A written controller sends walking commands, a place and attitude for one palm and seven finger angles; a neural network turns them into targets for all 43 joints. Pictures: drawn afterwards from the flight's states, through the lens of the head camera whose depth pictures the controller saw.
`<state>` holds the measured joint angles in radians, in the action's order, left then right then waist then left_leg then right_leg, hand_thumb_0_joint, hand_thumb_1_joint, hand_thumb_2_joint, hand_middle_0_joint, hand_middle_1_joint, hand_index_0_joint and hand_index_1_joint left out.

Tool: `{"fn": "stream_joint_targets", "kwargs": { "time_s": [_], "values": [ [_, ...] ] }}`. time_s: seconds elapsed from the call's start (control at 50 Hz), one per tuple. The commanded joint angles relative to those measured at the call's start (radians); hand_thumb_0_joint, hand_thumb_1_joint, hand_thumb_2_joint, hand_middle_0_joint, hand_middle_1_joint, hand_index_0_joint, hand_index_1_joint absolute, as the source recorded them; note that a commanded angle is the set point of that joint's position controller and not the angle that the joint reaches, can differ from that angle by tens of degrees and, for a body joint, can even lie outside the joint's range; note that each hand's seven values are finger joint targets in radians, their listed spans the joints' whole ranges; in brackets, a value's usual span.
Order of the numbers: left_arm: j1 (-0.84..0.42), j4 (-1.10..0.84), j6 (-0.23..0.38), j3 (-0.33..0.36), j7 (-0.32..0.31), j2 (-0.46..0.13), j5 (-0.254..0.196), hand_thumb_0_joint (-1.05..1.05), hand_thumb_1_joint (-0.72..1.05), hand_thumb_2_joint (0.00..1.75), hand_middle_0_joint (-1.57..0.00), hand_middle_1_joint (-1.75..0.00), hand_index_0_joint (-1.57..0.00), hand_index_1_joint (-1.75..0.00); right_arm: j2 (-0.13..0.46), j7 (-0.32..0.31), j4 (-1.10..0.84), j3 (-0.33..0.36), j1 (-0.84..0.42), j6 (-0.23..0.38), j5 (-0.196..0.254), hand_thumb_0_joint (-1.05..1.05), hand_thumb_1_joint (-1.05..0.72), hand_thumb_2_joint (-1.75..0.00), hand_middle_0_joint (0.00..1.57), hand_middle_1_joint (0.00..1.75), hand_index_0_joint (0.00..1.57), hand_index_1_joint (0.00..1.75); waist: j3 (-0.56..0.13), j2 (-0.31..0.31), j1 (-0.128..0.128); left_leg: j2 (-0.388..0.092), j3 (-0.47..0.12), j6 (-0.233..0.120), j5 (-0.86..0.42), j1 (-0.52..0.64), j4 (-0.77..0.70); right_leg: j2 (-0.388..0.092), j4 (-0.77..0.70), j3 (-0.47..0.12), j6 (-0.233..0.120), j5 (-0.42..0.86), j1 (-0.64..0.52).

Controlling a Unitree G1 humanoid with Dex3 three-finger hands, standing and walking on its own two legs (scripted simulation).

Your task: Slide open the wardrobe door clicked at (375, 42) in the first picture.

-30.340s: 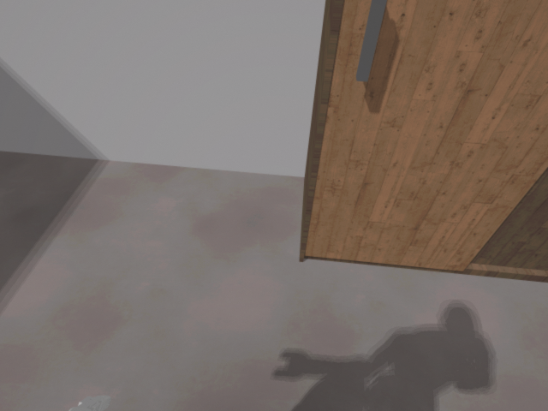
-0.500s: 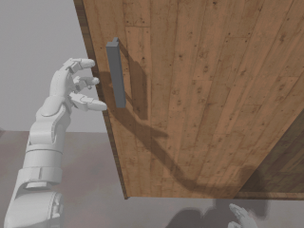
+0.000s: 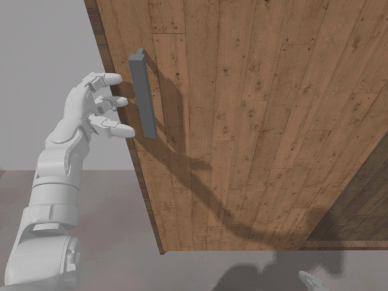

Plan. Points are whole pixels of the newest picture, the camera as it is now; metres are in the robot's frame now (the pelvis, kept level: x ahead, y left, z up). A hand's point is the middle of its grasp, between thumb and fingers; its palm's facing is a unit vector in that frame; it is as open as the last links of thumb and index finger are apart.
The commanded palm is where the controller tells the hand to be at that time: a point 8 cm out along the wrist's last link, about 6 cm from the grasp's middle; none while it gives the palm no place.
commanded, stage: move the hooked fingers beside the handle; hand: left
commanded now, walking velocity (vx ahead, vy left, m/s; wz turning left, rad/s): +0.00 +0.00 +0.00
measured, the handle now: (146, 95) +0.46 +0.12 +0.20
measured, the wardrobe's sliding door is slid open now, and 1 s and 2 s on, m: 0.00 0.00 0.00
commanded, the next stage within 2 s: none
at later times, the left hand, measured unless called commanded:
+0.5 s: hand (121, 117) +0.39 +0.16 +0.19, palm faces +0.03 -1.00 +0.00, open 14.0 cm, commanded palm +0.37 +0.22 +0.21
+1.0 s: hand (113, 108) +0.40 +0.17 +0.21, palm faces +0.08 -1.00 -0.01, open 14.0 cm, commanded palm +0.37 +0.23 +0.21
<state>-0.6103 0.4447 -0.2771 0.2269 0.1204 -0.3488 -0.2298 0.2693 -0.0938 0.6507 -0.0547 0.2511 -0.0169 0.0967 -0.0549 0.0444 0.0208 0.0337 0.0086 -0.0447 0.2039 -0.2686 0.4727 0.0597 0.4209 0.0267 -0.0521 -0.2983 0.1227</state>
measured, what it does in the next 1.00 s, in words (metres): stands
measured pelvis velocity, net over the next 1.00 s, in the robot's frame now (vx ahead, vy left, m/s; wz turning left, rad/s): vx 0.01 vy -0.02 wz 0.00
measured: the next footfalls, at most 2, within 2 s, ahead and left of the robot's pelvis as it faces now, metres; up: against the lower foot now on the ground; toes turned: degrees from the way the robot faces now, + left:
none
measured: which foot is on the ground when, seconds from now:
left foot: down 0.00-1.00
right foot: down 0.00-1.00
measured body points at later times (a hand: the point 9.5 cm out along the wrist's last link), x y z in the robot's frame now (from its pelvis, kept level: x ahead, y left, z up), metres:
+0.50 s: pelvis +0.00 -0.01 +0.00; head -0.01 -0.03 +0.45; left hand +0.39 +0.22 +0.20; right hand +0.17 -0.25 -0.10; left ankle +0.03 +0.09 -0.74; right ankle -0.05 -0.08 -0.74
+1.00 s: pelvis +0.01 -0.02 +0.00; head -0.01 -0.03 +0.45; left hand +0.39 +0.23 +0.22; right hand +0.15 -0.26 -0.10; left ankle +0.03 +0.09 -0.74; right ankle -0.05 -0.09 -0.74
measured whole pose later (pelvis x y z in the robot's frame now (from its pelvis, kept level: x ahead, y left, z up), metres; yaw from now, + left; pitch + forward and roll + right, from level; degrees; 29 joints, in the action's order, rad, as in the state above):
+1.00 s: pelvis +0.01 -0.02 +0.00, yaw +0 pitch +0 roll +0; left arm -0.54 0.34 -0.27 0.26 0.11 -0.35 -0.22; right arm 0.27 -0.09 0.64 -0.06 0.22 -0.02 0.09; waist -0.05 0.03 0.01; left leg 0.02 0.00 -0.02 0.22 -0.25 0.48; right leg 0.07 0.43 0.03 -0.07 -0.31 0.11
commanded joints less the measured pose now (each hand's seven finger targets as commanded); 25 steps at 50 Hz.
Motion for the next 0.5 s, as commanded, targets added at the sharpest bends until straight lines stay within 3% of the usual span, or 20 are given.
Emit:
{"fn": "stream_joint_targets", "kwargs": {
  "time_s": [0.0, 0.02, 0.04, 0.06, 0.14, 0.2, 0.26, 0.32, 0.34, 0.36, 0.42, 0.44, 0.48],
  "values": [
    [-0.37, -0.257, 0.044, 0.053, -0.002, -0.164, -0.011, 0.0, -0.5, 0.3, -0.3, -1.2, -0.3, -1.2, 0.121, -0.001, -0.182, 0.055, -0.129, 0.055, -0.004, 0.0, -0.9, -0.9, 0.2, 0.3, 0.2, 0.3, -0.241, -0.06, -0.021, -0.033, -0.056, -0.013, -0.228, 0.237, -0.019, -0.036, -0.051, -0.017, 0.027, 0.318, 0.08],
    [-0.4, -0.286, 0.053, 0.047, -0.01, -0.156, -0.01, 0.0, -0.5, 0.3, -0.3, -1.2, -0.3, -1.2, 0.119, 0.0, -0.181, 0.054, -0.129, 0.056, -0.007, 0.0, -0.9, -0.9, 0.2, 0.3, 0.2, 0.3, -0.242, -0.066, -0.014, -0.032, -0.055, -0.016, -0.236, 0.244, -0.017, -0.035, -0.053, -0.019, 0.028, 0.325, 0.084],
    [-0.389, -0.292, 0.067, 0.094, -0.023, -0.218, -0.008, 0.0, -0.5, 0.3, -0.3, -1.2, -0.3, -1.2, 0.125, -0.002, -0.178, 0.057, -0.126, 0.053, -0.007, 0.0, -0.9, -0.9, 0.2, 0.3, 0.2, 0.3, -0.241, -0.075, -0.02, -0.035, -0.052, -0.017, -0.235, 0.245, -0.018, -0.035, -0.057, -0.022, 0.03, 0.323, 0.073],
    [-0.463, -0.374, 0.088, 0.093, -0.03, -0.231, -0.001, 0.0, -0.5, 0.3, -0.3, -1.2, -0.3, -1.2, 0.123, -0.002, -0.182, 0.054, -0.132, 0.056, -0.011, 0.0, -0.9, -0.9, 0.2, 0.3, 0.2, 0.3, -0.282, -0.052, -0.016, -0.031, -0.054, -0.018, -0.247, 0.255, -0.021, -0.038, -0.051, -0.028, 0.028, 0.336, 0.052],
    [-0.456, -0.427, 0.123, 0.123, -0.052, -0.267, 0.014, 0.0, -0.5, 0.3, -0.3, -1.2, -0.3, -1.2, 0.115, -0.004, -0.172, 0.05, -0.138, 0.057, -0.017, 0.0, -0.9, -0.9, 0.2, 0.3, 0.2, 0.3, -0.304, 0.013, -0.02, -0.034, -0.045, -0.015, -0.291, 0.291, -0.014, -0.037, -0.045, -0.031, 0.025, 0.368, 0.036],
    [-0.405, -0.315, 0.081, 0.064, -0.036, -0.192, 0.012, 0.0, -0.5, 0.3, -0.3, -1.2, -0.3, -1.2, 0.111, -0.006, -0.156, 0.043, -0.142, 0.053, -0.013, 0.0, -0.9, -0.9, 0.2, 0.3, 0.2, 0.3, -0.213, 0.018, -0.006, -0.032, -0.044, -0.012, -0.244, 0.26, -0.016, -0.035, -0.058, -0.027, 0.026, 0.336, 0.082],
    [-0.357, -0.209, 0.02, 0.031, -0.005, -0.156, 0.004, 0.0, -0.5, 0.3, -0.3, -1.2, -0.3, -1.2, 0.12, -0.008, -0.155, 0.046, -0.136, 0.042, -0.006, 0.0, -0.9, -0.9, 0.2, 0.3, 0.2, 0.3, -0.161, -0.03, -0.001, -0.03, -0.048, -0.013, -0.195, 0.222, -0.022, -0.039, -0.066, -0.022, 0.031, 0.303, 0.106],
    [-0.338, -0.211, -0.013, 0.004, 0.017, -0.115, -0.012, 0.0, -0.5, 0.3, -0.3, -1.2, -0.3, -1.2, 0.122, -0.006, -0.172, 0.049, -0.138, 0.042, -0.002, 0.0, -0.9, -0.9, 0.2, 0.3, 0.2, 0.3, -0.19, -0.049, -0.004, -0.026, -0.05, -0.014, -0.215, 0.224, -0.01, -0.041, -0.056, -0.022, 0.035, 0.34, 0.107],
    [-0.341, -0.223, -0.002, 0.036, 0.014, -0.157, -0.013, 0.0, -0.5, 0.3, -0.3, -1.2, -0.3, -1.2, 0.127, -0.005, -0.172, 0.054, -0.137, 0.04, -0.002, 0.0, -0.9, -0.9, 0.2, 0.3, 0.2, 0.3, -0.206, -0.064, -0.008, -0.029, -0.049, -0.014, -0.225, 0.234, -0.007, -0.042, -0.054, -0.021, 0.035, 0.35, 0.093],
    [-0.376, -0.285, 0.012, 0.017, 0.013, -0.134, -0.016, 0.0, -0.5, 0.3, -0.3, -1.2, -0.3, -1.2, 0.119, -0.003, -0.184, 0.052, -0.145, 0.043, -0.003, 0.0, -0.9, -0.9, 0.2, 0.3, 0.2, 0.3, -0.234, -0.051, -0.008, -0.026, -0.052, -0.017, -0.246, 0.245, -0.008, -0.043, -0.047, -0.022, 0.032, 0.365, 0.081],
    [-0.448, -0.405, 0.065, 0.05, -0.011, -0.169, -0.016, 0.0, -0.5, 0.3, -0.3, -1.2, -0.3, -1.2, 0.109, -0.002, -0.19, 0.049, -0.158, 0.053, -0.009, 0.0, -0.9, -0.9, 0.2, 0.3, 0.2, 0.3, -0.297, -0.037, -0.011, -0.023, -0.05, -0.018, -0.271, 0.28, 0.002, -0.041, -0.041, -0.031, 0.032, 0.39, 0.061],
    [-0.463, -0.413, 0.086, 0.07, -0.023, -0.208, -0.015, 0.0, -0.5, 0.3, -0.3, -1.2, -0.3, -1.2, 0.115, -0.004, -0.183, 0.048, -0.154, 0.052, -0.009, 0.0, -0.9, -0.9, 0.2, 0.3, 0.2, 0.3, -0.287, -0.055, -0.006, -0.026, -0.05, -0.019, -0.264, 0.275, 0.0, -0.041, -0.045, -0.033, 0.034, 0.384, 0.055],
    [-0.497, -0.419, 0.104, 0.086, -0.04, -0.218, -0.003, 0.0, -0.5, 0.3, -0.3, -1.2, -0.3, -1.2, 0.109, -0.006, -0.172, 0.046, -0.154, 0.055, -0.016, 0.0, -0.9, -0.9, 0.2, 0.3, 0.2, 0.3, -0.302, -0.053, -0.005, -0.025, -0.05, -0.02, -0.27, 0.279, -0.003, -0.041, -0.04, -0.034, 0.033, 0.388, 0.044]
  ]
}}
